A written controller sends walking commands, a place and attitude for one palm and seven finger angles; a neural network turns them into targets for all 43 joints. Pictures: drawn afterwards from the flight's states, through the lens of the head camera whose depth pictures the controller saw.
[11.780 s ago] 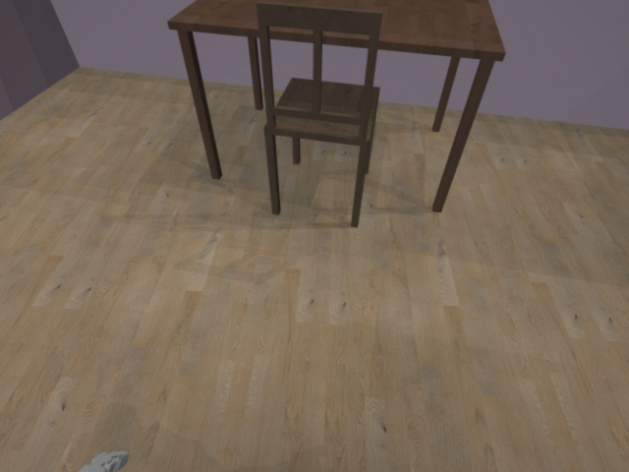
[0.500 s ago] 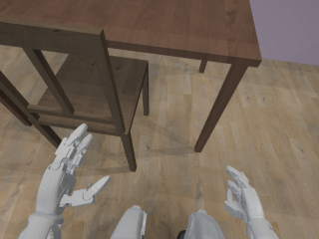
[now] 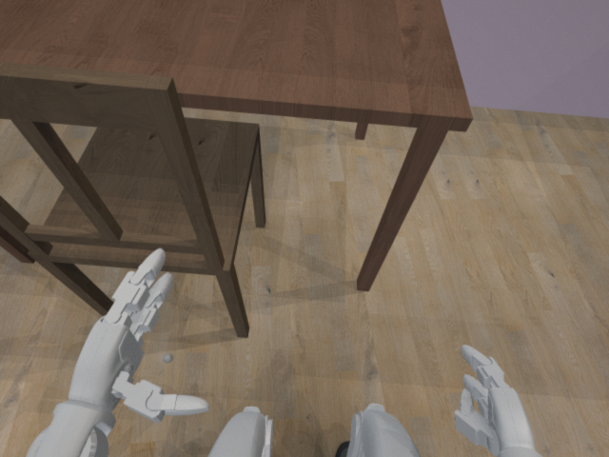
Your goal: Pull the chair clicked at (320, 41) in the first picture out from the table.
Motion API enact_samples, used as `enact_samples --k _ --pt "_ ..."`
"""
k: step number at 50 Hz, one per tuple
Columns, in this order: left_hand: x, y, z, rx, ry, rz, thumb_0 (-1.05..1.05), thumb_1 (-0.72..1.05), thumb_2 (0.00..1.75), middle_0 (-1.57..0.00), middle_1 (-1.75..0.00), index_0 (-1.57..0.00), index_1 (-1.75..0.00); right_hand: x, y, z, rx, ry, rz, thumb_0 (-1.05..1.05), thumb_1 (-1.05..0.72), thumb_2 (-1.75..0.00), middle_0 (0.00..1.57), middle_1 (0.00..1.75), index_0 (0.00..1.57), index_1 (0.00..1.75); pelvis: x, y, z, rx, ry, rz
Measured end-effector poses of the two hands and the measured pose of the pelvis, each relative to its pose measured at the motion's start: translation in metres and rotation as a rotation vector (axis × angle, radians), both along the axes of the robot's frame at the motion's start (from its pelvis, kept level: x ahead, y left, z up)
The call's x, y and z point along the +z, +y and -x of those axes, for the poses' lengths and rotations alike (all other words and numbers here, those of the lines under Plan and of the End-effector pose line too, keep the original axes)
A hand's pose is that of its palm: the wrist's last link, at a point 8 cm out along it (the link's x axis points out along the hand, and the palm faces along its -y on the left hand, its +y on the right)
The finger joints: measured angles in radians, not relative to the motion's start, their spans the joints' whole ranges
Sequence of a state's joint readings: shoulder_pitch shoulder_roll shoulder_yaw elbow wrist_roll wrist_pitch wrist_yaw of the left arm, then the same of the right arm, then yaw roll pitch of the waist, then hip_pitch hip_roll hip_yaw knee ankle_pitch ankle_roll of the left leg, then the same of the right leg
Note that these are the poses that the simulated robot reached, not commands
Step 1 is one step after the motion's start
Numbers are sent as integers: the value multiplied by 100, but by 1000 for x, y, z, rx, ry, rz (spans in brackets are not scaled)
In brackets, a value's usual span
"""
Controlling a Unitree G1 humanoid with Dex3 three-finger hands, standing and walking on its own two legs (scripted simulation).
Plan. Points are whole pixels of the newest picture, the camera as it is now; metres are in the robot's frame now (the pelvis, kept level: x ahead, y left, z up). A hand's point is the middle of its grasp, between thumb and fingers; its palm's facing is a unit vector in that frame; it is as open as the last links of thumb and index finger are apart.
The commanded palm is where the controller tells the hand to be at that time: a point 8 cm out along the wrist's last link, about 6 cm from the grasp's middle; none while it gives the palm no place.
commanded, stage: raise the hand toward the chair's back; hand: left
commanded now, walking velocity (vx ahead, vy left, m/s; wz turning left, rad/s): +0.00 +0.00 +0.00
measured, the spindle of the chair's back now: (79, 187) +0.47 +0.37 +0.01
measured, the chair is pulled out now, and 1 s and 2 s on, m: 0.00 0.00 0.00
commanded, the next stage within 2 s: aim the fingers beside a spindle in 0.96 s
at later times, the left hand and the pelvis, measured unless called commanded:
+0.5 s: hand (137, 312) +0.26 +0.20 +0.07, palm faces +0.02 -1.00 -0.08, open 16.9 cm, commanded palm +0.24 +0.25 +0.07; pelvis +0.02 -0.01 +0.02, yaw +1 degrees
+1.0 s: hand (148, 329) +0.25 +0.19 +0.06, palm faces -0.04 -1.00 -0.05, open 16.9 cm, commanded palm +0.23 +0.25 +0.07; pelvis +0.01 -0.01 +0.02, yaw +0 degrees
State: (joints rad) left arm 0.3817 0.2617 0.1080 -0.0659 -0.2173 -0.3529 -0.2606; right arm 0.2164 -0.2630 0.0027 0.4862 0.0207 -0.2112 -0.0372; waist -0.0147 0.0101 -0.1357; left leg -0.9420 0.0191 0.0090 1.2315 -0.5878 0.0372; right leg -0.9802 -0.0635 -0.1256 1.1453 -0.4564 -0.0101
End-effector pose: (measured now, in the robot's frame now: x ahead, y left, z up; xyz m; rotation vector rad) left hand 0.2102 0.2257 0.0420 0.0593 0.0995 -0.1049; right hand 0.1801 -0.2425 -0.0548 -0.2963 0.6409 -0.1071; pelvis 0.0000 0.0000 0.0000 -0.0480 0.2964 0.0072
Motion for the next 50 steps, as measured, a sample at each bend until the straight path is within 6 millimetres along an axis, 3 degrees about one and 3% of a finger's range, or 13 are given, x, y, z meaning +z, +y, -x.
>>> enact_samples --k 8,16,24,29,34,40,50 --pt "29 21 -6 148 -72 -14 0 -41 35 -7 -9 -7 -10 13 16 -21 33 -34 -49 2 -91 -90 20 30 20 30 13 -4 -12 7 -8 -1" --pt "12 15 -19 44 9 -19 -1 -48 31 -6 -8 -6 -9 1 17 -22 53 11 -62 2 -90 -90 21 30 21 30 11 -7 -15 7 0 -2" --pt "36 29 -28 117 -83 -20 -1 -50 31 -6 -8 -6 -9 1 3 -7 8 55 -49 2 -90 -90 21 30 21 30 17 -11 -19 7 -10 -5" --pt "25 26 -36 83 -44 -7 -1 -50 30 -6 -8 -6 -9 0 -6 1 -5 70 -40 2 -90 -90 20 30 21 30 17 -12 -17 6 -10 -7" --pt "19 17 -31 43 10 12 -1 -50 30 -6 -8 -6 -9 6 -11 6 -30 59 -34 2 -90 -90 20 30 20 30 20 -12 -16 -4 -18 -12" --pt "30 23 -24 114 -74 -8 -1 -50 30 -6 -8 -6 -9 8 -10 6 -15 49 -31 2 -91 -90 20 30 20 30 20 -13 -14 0 -24 -14" --pt "21 20 -20 62 -24 4 -1 -50 30 -6 -8 -6 -9 5 0 3 5 38 -51 2 -90 -90 20 30 20 30 18 -11 -9 2 -26 -12"
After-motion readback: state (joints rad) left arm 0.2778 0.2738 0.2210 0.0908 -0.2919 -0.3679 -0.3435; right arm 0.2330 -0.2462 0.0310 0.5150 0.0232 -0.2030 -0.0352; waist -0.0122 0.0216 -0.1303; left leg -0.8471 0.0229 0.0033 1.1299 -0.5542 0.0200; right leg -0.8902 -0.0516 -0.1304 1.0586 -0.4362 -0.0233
